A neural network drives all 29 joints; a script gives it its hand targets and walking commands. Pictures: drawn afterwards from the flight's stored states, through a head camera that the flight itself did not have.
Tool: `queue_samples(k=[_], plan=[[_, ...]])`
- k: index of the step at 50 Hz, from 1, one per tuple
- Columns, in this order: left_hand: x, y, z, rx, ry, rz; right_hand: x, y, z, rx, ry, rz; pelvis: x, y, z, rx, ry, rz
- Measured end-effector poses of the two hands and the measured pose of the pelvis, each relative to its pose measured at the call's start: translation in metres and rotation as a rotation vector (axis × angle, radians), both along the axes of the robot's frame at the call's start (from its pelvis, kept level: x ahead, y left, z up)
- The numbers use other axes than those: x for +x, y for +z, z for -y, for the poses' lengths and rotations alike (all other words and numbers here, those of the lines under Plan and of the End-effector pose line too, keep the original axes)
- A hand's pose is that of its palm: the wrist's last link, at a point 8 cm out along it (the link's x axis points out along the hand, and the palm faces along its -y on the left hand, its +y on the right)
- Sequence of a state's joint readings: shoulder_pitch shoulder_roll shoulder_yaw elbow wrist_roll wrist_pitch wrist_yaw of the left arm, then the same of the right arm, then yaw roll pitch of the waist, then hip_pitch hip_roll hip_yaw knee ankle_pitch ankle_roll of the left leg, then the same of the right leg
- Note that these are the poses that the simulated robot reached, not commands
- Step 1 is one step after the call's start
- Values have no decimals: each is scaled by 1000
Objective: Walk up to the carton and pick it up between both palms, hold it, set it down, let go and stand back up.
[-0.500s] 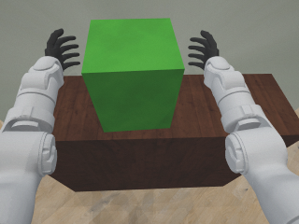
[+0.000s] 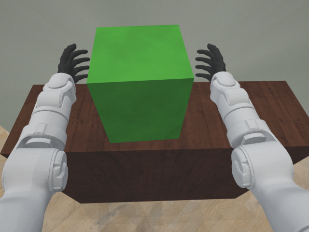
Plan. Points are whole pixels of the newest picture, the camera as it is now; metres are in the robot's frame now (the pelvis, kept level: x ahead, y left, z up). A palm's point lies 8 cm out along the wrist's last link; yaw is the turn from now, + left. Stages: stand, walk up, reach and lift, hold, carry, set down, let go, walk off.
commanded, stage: reach and lift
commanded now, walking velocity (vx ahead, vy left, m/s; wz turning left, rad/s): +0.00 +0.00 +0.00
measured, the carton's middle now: (141, 88) +0.48 +0.03 +0.09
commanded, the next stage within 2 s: none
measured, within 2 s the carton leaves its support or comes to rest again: leaves its support in 1.34 s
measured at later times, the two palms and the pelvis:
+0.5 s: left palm (78, 78) +0.46 +0.18 +0.15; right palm (201, 75) +0.46 -0.12 +0.15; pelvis -0.01 +0.00 +0.00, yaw +1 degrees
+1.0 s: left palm (79, 82) +0.45 +0.18 +0.14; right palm (201, 78) +0.45 -0.12 +0.14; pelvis +0.02 +0.01 +0.00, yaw +4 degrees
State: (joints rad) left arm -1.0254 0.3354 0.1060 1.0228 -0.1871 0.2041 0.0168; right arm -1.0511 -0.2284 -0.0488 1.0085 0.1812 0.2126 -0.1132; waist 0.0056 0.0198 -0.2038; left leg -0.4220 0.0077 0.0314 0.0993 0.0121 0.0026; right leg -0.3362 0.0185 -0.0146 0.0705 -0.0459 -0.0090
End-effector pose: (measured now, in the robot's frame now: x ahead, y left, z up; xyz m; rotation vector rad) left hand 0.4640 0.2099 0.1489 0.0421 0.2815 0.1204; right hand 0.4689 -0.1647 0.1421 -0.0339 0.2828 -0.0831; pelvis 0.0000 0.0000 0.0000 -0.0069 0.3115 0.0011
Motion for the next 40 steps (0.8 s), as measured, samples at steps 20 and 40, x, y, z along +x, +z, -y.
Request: queue_samples(k=[20,40], plan=[[-7,1,27,1,-8,35,-11,4,-36,-8,10,18,-13,0,-2,-4,13,3],[-22,-1,29,-12,22,123,-19,8,-43,-16,21,83,7,1,-9,5,57,49]])
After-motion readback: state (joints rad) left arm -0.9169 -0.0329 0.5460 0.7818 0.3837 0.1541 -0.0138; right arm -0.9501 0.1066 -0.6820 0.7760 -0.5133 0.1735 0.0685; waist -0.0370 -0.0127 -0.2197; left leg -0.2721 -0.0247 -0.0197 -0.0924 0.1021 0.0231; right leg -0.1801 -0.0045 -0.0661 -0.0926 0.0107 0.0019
